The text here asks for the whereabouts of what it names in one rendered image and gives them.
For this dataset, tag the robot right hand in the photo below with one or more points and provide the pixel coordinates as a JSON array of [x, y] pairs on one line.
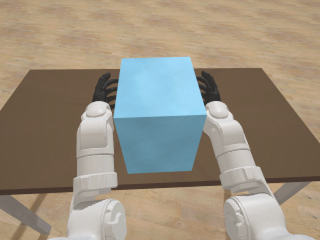
[[210, 88]]

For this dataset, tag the robot right upper arm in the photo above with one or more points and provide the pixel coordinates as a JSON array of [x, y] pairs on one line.
[[256, 216]]

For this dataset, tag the robot right forearm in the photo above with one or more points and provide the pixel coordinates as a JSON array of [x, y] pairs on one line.
[[239, 172]]

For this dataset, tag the robot left hand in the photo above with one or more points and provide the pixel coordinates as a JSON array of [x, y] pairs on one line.
[[101, 92]]

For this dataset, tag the table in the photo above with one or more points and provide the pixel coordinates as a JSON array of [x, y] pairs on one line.
[[40, 120]]

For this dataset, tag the robot left upper arm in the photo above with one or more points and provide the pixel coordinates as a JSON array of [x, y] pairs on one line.
[[103, 219]]

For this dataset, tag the carton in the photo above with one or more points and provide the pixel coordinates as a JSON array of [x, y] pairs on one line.
[[159, 114]]

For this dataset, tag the robot left forearm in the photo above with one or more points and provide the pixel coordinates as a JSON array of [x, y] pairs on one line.
[[95, 155]]

